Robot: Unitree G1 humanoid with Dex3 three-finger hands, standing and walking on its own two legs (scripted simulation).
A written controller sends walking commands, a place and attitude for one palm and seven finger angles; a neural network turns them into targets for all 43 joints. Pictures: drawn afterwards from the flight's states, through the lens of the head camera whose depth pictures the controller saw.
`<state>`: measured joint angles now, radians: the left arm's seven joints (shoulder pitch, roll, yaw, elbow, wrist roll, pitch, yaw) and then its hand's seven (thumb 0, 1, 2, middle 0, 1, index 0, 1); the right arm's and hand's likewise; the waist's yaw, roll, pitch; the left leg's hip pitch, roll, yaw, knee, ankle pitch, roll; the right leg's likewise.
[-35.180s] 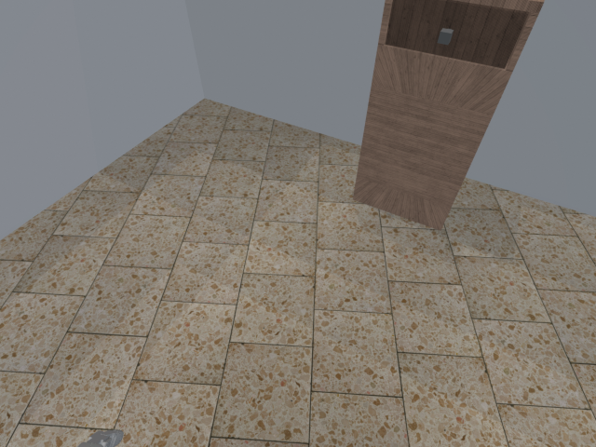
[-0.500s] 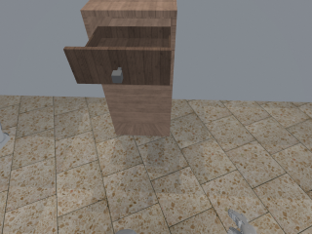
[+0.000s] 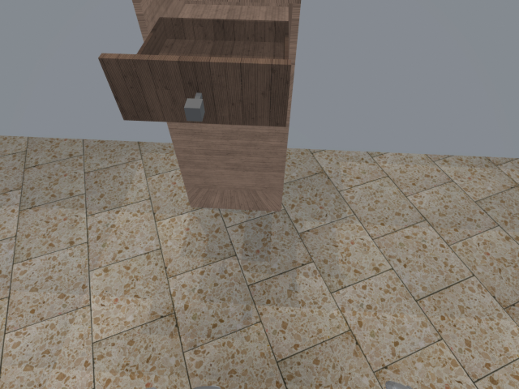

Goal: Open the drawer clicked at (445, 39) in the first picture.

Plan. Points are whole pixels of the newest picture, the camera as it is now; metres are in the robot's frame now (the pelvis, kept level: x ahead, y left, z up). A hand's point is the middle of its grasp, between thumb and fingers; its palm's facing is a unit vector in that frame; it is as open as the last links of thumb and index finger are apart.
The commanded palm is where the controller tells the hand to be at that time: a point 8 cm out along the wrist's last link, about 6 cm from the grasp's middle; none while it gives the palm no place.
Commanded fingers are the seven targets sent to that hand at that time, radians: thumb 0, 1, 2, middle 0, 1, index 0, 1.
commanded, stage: let the arm hang, fingers relaxed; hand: left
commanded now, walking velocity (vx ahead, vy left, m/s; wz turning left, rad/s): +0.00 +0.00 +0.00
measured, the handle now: (196, 104) +0.64 +0.15 +0.07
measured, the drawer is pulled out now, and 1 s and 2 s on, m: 0.30 0.30 0.30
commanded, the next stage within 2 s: look to check the result in 0.80 s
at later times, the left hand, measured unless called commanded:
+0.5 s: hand out of the picture +0.01 +0.21 -0.15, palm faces +0.01 -0.97 -0.25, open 7.3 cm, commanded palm none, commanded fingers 0.00 0.90 0.90 -0.20 -0.30 -0.20 -0.30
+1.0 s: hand out of the picture +0.02 +0.19 -0.15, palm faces +0.00 -0.98 -0.21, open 7.3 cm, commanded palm none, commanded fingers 0.00 0.90 0.90 -0.20 -0.30 -0.20 -0.30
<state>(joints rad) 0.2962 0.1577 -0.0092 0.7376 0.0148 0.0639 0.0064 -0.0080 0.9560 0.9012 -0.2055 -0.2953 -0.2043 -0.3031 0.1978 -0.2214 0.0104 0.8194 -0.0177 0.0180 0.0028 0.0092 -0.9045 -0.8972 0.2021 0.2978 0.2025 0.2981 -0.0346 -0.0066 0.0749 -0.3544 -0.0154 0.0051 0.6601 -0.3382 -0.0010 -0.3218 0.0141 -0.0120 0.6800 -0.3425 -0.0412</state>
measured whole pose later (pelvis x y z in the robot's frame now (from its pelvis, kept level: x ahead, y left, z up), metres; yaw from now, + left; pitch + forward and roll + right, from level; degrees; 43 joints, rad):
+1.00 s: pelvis +0.02 +0.01 +0.02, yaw -1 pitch -2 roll +0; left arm 0.25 0.16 0.01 1.13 0.01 0.00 0.03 0.00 0.91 0.90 -0.20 -0.30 -0.20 -0.30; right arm 0.26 -0.15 0.00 1.13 -0.01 0.01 -0.03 0.00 -0.91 -0.90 0.20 0.30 0.20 0.30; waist -0.01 0.02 0.07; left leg -0.19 -0.01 0.01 0.40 -0.18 0.01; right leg -0.15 0.02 0.00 0.40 -0.22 -0.02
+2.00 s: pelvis +0.03 +0.01 +0.02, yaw +0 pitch -1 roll +0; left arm 0.22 0.18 0.01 1.12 0.01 0.00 0.03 0.00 0.91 0.90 -0.20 -0.30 -0.20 -0.30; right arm 0.22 -0.17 0.00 1.13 -0.01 0.01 -0.03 0.00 -0.91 -0.90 0.20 0.30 0.20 0.30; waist -0.01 0.01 0.08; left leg -0.17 0.00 0.01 0.38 -0.18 0.00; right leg -0.13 0.03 -0.01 0.38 -0.22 -0.03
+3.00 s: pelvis +0.04 +0.01 +0.03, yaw +0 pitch -1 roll +0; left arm 0.18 0.24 0.02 1.11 0.01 -0.01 0.02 0.00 0.91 0.90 -0.20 -0.30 -0.20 -0.30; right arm 0.17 -0.24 -0.01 1.12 -0.01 0.00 -0.03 0.01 -0.90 -0.90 0.20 0.30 0.20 0.30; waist 0.00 0.01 0.07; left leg -0.14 -0.01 -0.01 0.35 -0.18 0.00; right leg -0.10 0.02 -0.02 0.34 -0.22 -0.03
